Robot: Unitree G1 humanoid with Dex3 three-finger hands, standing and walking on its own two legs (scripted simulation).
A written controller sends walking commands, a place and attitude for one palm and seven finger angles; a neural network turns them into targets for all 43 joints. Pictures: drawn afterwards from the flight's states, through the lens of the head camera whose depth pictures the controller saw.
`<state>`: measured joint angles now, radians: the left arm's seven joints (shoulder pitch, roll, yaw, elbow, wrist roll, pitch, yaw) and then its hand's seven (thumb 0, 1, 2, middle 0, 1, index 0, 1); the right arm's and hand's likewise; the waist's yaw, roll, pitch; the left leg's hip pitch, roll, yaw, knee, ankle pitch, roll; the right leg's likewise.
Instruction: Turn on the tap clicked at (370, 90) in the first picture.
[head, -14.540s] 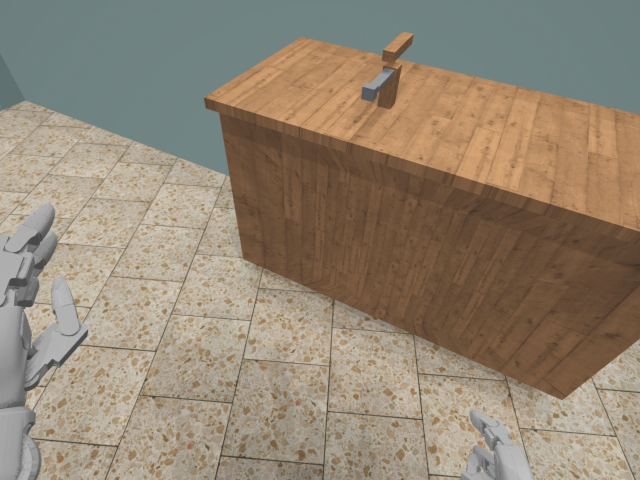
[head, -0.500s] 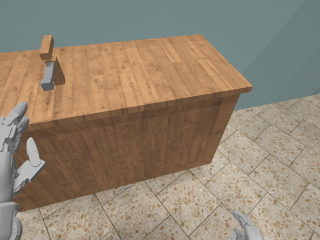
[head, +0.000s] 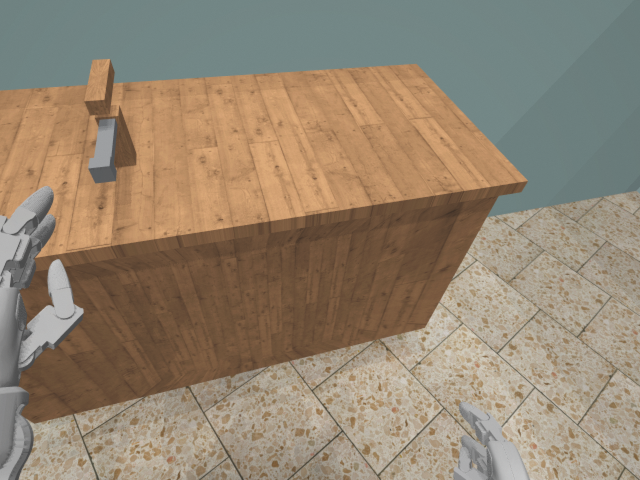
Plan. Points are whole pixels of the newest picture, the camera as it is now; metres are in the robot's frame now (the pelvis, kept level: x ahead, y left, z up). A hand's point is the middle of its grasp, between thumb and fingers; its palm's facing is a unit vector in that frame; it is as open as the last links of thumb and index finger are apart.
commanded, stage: shuffle to correct the standing spot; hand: left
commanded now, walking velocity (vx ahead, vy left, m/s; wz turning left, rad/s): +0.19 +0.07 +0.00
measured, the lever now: (102, 169) +0.48 +0.37 +0.09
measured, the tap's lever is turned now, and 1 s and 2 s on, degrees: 0 0 0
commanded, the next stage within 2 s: come to a stop and stand still in 1.02 s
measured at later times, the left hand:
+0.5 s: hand (96, 244) +0.29 +0.26 +0.17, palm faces +0.42 -0.83 -0.37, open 7.4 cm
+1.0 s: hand (95, 201) +0.34 +0.29 +0.17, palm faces +0.36 -0.79 -0.49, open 7.4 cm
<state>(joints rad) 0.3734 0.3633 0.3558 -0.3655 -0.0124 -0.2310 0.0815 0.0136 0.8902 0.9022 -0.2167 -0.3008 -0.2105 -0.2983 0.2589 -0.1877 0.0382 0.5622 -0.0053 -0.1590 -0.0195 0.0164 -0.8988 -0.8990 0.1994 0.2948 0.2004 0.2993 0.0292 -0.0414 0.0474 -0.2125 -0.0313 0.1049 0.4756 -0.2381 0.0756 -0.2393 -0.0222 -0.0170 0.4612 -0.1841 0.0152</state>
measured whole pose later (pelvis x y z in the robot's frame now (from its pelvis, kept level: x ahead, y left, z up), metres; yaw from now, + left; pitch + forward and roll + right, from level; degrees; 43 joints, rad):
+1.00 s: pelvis +0.12 +0.04 -0.01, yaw -2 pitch +0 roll -1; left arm 0.48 0.43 0.42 -0.49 -0.02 -0.22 0.11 0.01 0.89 0.90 -0.21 -0.30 -0.21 -0.30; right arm 0.27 -0.17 0.04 0.58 0.00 -0.11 -0.03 0.01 -0.90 -0.90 0.20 0.30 0.20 0.30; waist 0.00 0.01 0.02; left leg -0.28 0.02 0.11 0.60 -0.32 0.06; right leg -0.29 -0.01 -0.13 0.53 -0.30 -0.01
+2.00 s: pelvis +0.16 +0.10 +0.00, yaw -2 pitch -2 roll -2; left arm 0.41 0.40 0.38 -0.45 -0.02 -0.21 0.09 0.01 0.89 0.90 -0.22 -0.30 -0.21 -0.30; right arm 0.25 -0.21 0.00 0.55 0.01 -0.14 -0.04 0.02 -0.90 -0.90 0.20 0.29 0.20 0.30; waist 0.01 -0.04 0.08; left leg -0.30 0.02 0.10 0.50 -0.18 0.06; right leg -0.21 -0.02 -0.01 0.47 -0.24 0.01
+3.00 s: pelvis +0.18 +0.11 +0.00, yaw -1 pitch -1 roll -2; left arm 0.43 0.35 0.35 -0.46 -0.03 -0.18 0.11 0.01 0.89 0.90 -0.21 -0.30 -0.21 -0.30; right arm 0.21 -0.19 0.02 0.58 0.01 -0.10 -0.03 0.02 -0.90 -0.90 0.20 0.29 0.20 0.30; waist 0.02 0.00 0.06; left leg -0.25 0.01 0.08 0.47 -0.20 0.06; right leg -0.12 -0.02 -0.03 0.37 -0.22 0.04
